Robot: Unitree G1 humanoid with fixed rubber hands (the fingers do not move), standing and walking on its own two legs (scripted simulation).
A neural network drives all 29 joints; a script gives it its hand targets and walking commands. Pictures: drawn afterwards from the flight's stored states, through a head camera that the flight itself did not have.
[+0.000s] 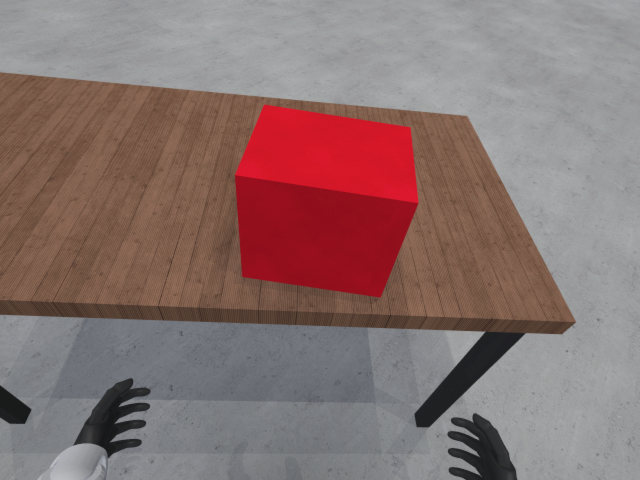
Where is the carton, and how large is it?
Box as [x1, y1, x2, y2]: [235, 105, 417, 297]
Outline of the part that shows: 264,105 235,174 242,276 380,297 417,205 417,193 410,127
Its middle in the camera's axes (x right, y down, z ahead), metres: +0.00 -0.07 +0.64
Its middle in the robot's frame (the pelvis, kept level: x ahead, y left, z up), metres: +0.52 +0.02 +0.04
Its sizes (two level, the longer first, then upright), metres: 0.241 0.187 0.220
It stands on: a table, 0.70 m high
